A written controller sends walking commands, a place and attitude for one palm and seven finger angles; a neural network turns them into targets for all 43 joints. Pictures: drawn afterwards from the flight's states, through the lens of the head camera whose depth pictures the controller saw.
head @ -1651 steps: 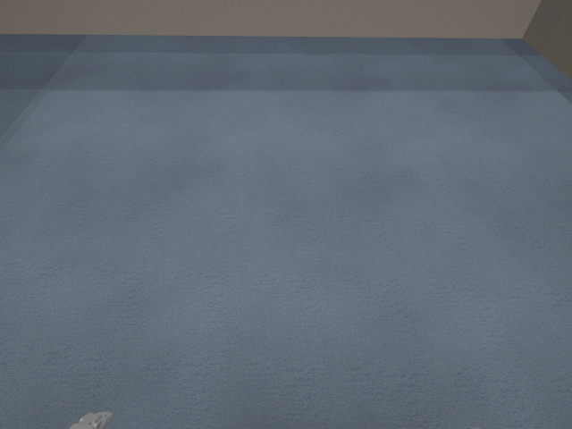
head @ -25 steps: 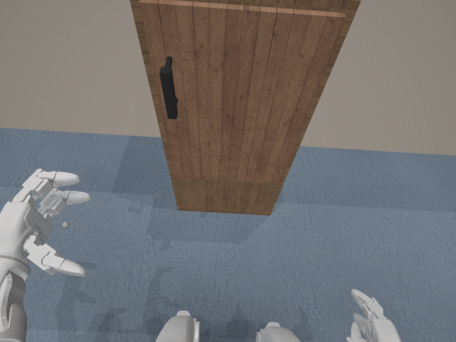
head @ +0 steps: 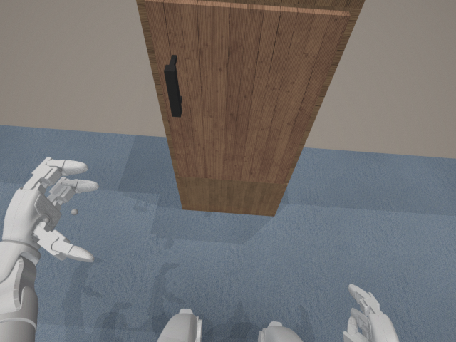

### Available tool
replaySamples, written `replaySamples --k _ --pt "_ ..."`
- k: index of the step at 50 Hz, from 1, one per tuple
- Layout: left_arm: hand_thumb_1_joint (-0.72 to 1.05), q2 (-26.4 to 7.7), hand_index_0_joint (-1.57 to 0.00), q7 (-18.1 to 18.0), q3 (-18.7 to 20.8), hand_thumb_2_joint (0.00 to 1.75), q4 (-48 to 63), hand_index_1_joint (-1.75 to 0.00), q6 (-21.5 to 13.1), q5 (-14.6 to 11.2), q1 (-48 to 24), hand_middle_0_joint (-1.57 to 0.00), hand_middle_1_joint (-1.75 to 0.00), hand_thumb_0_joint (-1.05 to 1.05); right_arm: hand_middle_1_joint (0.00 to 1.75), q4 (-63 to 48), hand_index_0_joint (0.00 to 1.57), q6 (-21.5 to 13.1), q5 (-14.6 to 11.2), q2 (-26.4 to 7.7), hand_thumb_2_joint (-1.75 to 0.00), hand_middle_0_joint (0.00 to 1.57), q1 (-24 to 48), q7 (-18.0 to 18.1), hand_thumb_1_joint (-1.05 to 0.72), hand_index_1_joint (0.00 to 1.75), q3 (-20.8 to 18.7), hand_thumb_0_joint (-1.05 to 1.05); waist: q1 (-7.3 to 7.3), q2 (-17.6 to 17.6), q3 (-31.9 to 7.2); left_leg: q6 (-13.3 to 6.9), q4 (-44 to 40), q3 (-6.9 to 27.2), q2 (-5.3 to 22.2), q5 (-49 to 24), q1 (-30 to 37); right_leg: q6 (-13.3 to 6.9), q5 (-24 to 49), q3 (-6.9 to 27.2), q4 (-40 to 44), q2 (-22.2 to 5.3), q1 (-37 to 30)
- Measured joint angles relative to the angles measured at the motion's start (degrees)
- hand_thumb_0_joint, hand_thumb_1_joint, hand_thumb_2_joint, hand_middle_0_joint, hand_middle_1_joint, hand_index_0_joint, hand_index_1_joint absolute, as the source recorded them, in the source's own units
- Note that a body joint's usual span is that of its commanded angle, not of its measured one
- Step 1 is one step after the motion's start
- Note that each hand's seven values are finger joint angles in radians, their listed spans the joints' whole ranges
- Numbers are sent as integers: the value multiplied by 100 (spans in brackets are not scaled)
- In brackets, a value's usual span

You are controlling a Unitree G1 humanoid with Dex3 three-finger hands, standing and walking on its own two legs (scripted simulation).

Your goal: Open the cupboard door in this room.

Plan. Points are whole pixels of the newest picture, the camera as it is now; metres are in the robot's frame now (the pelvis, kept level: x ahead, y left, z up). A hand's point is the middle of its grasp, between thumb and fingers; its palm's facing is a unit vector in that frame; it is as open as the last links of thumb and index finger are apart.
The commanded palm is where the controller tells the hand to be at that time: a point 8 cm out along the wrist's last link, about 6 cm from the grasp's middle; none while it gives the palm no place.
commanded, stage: move the hooked fingers beside the handle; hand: left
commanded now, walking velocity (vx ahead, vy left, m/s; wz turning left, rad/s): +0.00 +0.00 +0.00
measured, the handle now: (175, 87) +0.63 +0.16 +0.05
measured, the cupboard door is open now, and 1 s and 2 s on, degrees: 0 0 0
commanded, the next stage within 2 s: none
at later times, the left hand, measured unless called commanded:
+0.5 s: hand (107, 161) +0.41 +0.25 +0.05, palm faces -0.02 -1.00 -0.02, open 14.0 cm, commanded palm +0.39 +0.30 +0.05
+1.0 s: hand (126, 128) +0.49 +0.24 +0.05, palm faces -0.03 -1.00 -0.01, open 14.0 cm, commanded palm +0.48 +0.28 +0.05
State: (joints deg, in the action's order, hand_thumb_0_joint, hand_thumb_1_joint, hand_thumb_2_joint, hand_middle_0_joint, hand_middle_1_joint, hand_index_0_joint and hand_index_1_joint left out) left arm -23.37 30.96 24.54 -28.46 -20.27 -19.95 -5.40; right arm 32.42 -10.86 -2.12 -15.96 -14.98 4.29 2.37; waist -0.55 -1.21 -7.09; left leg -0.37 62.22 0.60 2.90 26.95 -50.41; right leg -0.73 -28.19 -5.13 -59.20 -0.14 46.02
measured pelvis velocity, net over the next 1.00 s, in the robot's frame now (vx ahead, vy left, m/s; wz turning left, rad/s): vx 0.00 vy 0.01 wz -0.05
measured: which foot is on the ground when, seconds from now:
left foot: down 0.00-1.00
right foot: down 0.00-1.00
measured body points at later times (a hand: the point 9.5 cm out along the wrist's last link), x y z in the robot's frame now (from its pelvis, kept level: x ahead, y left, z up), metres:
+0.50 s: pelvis +0.00 +0.00 +0.00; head +0.10 +0.02 +0.43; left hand +0.40 +0.30 +0.05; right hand +0.08 -0.27 -0.11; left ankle +0.03 +0.11 -0.66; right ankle +0.01 -0.12 -0.66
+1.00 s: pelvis +0.00 +0.01 -0.02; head +0.14 +0.04 +0.41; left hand +0.49 +0.29 +0.05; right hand +0.02 -0.26 -0.12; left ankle +0.03 +0.11 -0.66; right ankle +0.01 -0.12 -0.66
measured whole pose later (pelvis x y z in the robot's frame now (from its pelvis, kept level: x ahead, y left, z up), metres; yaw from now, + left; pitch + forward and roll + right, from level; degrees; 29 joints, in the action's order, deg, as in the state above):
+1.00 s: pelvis +0.00 +0.01 -0.02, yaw -3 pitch +23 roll -4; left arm -34.0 23.5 26.9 -64.6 -22.6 -7.5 -46.4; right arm 36.1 1.0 -0.3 -15.7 -19.9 2.1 2.7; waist -8.3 -0.7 -6.7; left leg -1.4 66.1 -0.8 4.0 27.9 -61.6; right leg 0.2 -27.7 -3.4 -62.0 0.9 57.5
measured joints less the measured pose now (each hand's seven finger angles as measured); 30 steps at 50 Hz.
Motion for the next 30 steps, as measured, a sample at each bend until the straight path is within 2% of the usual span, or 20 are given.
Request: replaySamples --k 5,11,30 --pt "-50 -55 -30 -59 -87 30 -344 -120 62 157 -535 -30 -120 -2 30 71 20 55 2 5 -90 21 8 20 -91 30 7 2 -59 24 14 1 29 -12 5 -11 -80 -4 9 15 -45 3 94" --pt "-50 -191 -30 -227 -17 30 -856 -120 125 339 -1089 -30 -120 -2 30 61 20 210 13 28 -90 20 -87 -16 -91 30 19 2 -194 54 19 -1 5 -72 36 -29 -152 -1 45 76 -40 30 207" --pt "-50 -547 -30 -479 193 30 -2366 -120 -159 799 -2609 -30 -120 -2 30 330 20 715 77 8 -90 20 -409 -134 -91 30 -61 1 -470 80 16 -50 144 -164 87 35 -571 45 46 179 -147 74 658"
